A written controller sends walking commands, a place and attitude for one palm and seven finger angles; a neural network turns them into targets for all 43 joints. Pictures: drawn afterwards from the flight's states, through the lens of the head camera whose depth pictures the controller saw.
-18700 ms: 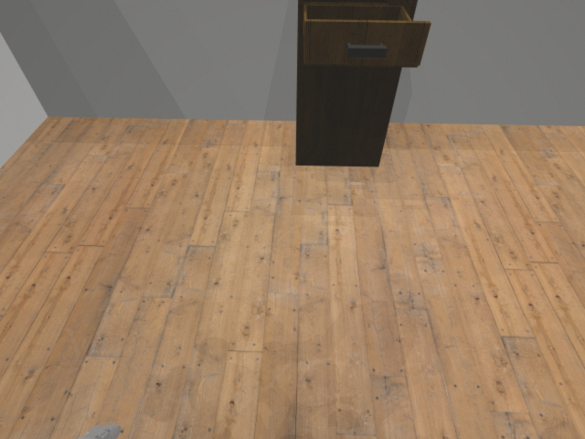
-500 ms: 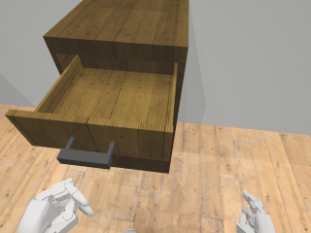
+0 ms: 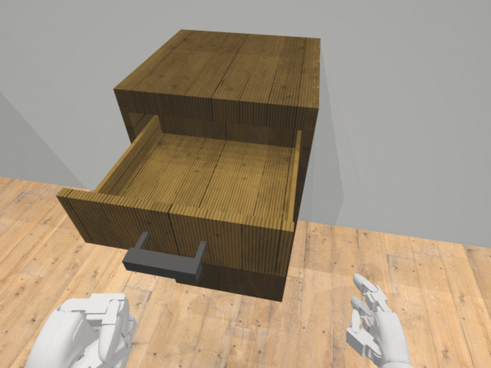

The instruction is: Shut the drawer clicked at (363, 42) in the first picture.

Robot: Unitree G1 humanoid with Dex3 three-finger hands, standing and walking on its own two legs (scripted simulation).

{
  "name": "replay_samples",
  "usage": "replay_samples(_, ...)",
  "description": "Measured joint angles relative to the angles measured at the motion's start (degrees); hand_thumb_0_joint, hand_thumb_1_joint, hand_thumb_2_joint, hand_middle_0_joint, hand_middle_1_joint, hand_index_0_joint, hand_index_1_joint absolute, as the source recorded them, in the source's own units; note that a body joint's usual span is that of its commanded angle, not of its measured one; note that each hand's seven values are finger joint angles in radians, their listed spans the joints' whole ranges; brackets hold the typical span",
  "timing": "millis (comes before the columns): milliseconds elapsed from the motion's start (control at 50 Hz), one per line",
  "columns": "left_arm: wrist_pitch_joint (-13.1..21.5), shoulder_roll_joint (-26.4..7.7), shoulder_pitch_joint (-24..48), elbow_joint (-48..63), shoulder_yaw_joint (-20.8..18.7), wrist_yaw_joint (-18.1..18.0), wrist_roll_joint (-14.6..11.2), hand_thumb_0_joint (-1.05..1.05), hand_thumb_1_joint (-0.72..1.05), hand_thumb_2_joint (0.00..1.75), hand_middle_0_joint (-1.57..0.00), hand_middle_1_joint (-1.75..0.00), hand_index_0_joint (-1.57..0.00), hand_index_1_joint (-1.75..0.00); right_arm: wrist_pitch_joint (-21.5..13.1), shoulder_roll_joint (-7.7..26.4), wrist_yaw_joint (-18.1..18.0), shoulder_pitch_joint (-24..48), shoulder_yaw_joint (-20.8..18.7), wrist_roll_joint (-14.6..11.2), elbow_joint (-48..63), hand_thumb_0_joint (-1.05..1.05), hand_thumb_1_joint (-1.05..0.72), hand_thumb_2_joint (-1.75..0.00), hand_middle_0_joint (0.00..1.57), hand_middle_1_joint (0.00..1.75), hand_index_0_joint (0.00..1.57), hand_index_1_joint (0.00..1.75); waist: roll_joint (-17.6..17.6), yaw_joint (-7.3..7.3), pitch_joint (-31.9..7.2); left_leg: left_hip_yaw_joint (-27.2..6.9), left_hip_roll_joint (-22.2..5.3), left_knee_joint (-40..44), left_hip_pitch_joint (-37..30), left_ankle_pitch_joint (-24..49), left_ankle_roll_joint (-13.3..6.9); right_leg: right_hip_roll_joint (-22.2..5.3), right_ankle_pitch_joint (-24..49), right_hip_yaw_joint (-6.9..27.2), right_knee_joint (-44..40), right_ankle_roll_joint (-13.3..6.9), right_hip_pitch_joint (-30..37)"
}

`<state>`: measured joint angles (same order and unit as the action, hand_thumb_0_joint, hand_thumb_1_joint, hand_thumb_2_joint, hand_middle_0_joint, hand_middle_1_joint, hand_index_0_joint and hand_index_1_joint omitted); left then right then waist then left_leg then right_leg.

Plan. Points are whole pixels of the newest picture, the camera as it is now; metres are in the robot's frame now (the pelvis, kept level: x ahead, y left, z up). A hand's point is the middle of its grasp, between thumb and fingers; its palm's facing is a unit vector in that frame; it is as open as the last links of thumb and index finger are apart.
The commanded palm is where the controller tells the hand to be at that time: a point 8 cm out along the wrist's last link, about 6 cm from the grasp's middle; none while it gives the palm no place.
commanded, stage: raise the hand and make a fist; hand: left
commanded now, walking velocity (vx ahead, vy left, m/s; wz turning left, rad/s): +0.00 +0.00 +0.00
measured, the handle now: (168, 253) +0.30 +0.17 +0.04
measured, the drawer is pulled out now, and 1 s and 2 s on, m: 0.28 0.28 0.28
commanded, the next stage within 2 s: bring the fist close to the handle in 0.44 s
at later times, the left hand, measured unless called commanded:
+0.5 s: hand (124, 339) +0.13 +0.16 +0.13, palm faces -0.02 -0.99 -0.12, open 3.3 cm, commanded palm +0.07 +0.21 +0.14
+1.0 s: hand (147, 327) +0.16 +0.15 +0.09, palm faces -0.05 -1.00 -0.06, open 3.3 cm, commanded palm +0.12 +0.21 +0.09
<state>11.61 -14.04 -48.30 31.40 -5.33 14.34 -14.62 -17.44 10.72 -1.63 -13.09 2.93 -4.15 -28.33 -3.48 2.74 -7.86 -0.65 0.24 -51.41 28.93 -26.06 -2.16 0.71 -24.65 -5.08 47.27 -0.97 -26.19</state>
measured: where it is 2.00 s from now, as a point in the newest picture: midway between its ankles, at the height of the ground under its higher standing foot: outside the picture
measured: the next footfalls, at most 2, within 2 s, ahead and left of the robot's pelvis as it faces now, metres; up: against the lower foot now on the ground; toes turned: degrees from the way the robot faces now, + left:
none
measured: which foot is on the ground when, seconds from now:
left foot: down 0.00-1.00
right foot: down 0.00-1.00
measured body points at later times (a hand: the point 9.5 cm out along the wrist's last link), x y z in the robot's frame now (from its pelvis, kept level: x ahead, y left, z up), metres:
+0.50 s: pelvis +0.00 -0.02 +0.01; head -0.02 -0.03 +0.46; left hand +0.12 +0.21 +0.13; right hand +0.20 -0.24 -0.03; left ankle +0.01 +0.09 -0.70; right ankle +0.00 -0.11 -0.70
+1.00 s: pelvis +0.00 -0.02 +0.00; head +0.01 -0.03 +0.45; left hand +0.15 +0.20 +0.09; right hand +0.19 -0.25 -0.05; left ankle +0.01 +0.09 -0.70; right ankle +0.00 -0.11 -0.70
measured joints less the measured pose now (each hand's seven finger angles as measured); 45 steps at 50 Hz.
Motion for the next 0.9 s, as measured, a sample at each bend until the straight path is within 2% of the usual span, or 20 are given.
replay_samples(240,-2.18,-0.79,1.34,-1.79,-2.68,0.92,-1.43,0.01,0.90,0.90,-1.40,-1.60,-1.40,-1.60,-2.66,1.77,-1.15,-0.88,-0.74,-0.75,-2.37,0.02,-0.90,-0.90,0.20,0.30,0.20,0.30,0.15,-0.42,1.20,-0.01,-0.45,3.48,-3.33,1.58,0.64,0.54,1.47,0.07,-3.22,-0.62,3.10)
replay_samples(460,-0.74,-1.31,2.31,-3.71,-3.97,1.32,-1.94,0.02,0.90,0.90,-1.40,-1.60,-1.40,-1.60,-4.16,2.27,-1.55,-0.82,-1.65,-0.77,-3.88,0.02,-0.91,-0.90,0.20,0.30,0.20,0.30,-0.12,-0.53,1.53,-0.38,-1.02,4.23,-4.03,1.89,1.43,1.15,1.64,-0.24,-3.82,-1.41,3.73)
replay_samples(620,-0.16,-0.94,3.49,-5.94,-4.59,2.87,-2.89,0.02,0.90,0.90,-1.40,-1.60,-1.40,-1.60,-5.33,2.13,-1.79,-0.57,-1.34,-0.58,-4.74,0.02,-0.91,-0.90,0.20,0.30,0.20,0.30,-0.47,-0.30,1.55,-0.54,-1.14,5.04,-4.36,2.22,1.76,1.30,1.79,-0.37,-4.40,-1.70,3.98)
replay_samples(740,0.73,-0.15,5.52,-10.18,-4.24,3.62,-2.51,0.01,0.90,0.90,-1.40,-1.60,-1.40,-1.60,-4.97,2.21,-1.97,0.02,-1.50,-0.11,-5.08,0.02,-0.91,-0.90,0.20,0.30,0.20,0.30,-0.06,-0.31,1.87,-0.71,-1.14,4.65,-3.14,2.26,1.90,1.29,1.68,-0.54,-3.87,-1.84,2.74)
replay_samples(900,3.75,0.62,7.98,-13.11,-3.15,3.46,-1.81,0.02,0.90,0.90,-1.40,-1.60,-1.40,-1.60,-4.24,2.79,-1.39,0.04,-2.13,0.53,-5.11,0.02,-0.91,-0.90,0.20,0.30,0.20,0.30,0.34,-1.14,2.22,-0.86,-0.84,2.86,-0.59,1.69,1.75,0.95,0.96,-0.73,-1.95,-1.74,0.24)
